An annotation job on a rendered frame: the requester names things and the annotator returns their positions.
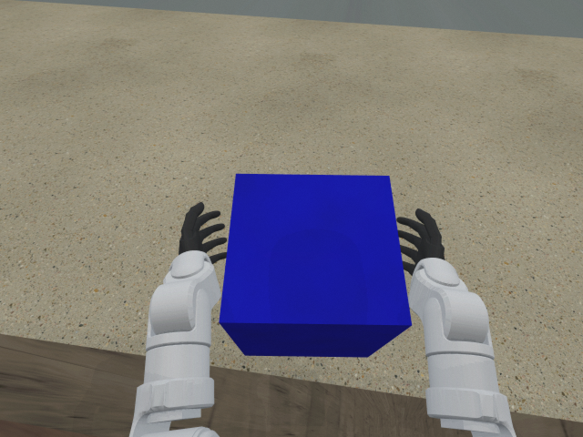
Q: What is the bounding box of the right robot hand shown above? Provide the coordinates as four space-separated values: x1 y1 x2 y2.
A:
396 208 445 276

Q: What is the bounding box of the carton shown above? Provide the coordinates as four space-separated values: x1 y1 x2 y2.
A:
219 174 412 358

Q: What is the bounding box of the left robot hand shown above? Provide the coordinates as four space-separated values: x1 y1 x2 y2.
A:
179 202 227 264

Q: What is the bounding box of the right robot forearm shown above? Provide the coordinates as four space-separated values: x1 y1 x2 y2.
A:
408 258 517 437

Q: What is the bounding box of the left robot forearm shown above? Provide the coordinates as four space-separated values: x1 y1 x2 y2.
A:
129 250 221 437

